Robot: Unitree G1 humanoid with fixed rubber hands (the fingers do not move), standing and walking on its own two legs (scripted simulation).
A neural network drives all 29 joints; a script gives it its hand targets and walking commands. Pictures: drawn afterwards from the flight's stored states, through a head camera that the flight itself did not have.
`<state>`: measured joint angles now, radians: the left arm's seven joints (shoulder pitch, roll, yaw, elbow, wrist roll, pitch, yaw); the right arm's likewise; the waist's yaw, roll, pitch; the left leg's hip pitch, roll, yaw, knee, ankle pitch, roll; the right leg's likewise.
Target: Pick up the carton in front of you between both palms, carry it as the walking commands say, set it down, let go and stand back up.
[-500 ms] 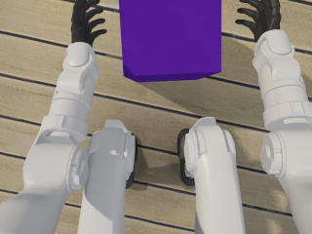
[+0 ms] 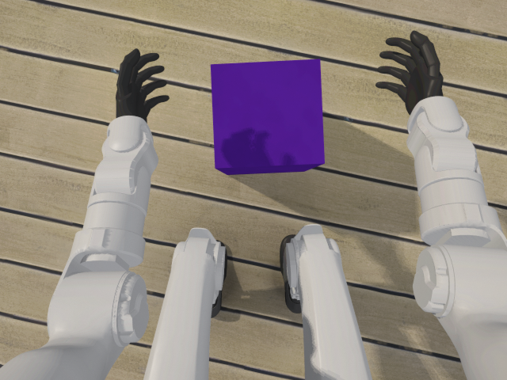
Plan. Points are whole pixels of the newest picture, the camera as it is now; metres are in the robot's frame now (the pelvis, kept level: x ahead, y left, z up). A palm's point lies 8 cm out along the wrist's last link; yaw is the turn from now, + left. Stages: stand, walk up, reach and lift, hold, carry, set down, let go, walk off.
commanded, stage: set down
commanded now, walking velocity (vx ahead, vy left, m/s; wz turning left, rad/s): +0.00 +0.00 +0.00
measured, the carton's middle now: (265, 127) +0.51 -0.04 -0.40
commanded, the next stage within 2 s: let go in 0.32 s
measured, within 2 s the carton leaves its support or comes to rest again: neither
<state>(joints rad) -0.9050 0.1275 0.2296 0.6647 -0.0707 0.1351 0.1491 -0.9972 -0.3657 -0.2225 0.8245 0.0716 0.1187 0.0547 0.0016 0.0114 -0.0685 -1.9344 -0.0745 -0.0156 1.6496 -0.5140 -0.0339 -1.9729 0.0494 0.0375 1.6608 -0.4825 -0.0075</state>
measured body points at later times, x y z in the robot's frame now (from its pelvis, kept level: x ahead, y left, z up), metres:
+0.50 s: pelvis +0.04 -0.01 +0.13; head +0.30 -0.03 +0.50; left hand +0.47 +0.16 +0.02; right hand +0.47 -0.25 +0.02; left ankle +0.09 +0.12 -0.49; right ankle +0.09 -0.11 -0.49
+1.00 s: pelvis +0.11 +0.00 +0.24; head +0.22 +0.00 +0.68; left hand +0.33 +0.22 +0.15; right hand +0.32 -0.24 +0.14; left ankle +0.09 +0.12 -0.49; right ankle +0.09 -0.11 -0.49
